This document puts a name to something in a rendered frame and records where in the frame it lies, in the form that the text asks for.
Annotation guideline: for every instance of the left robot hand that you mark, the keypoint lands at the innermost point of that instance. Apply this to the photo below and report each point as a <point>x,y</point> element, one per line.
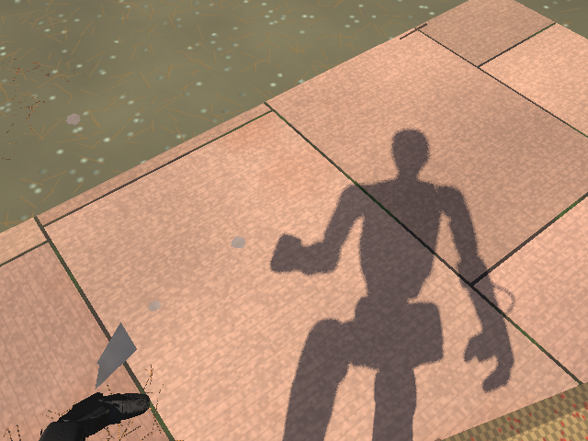
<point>94,413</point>

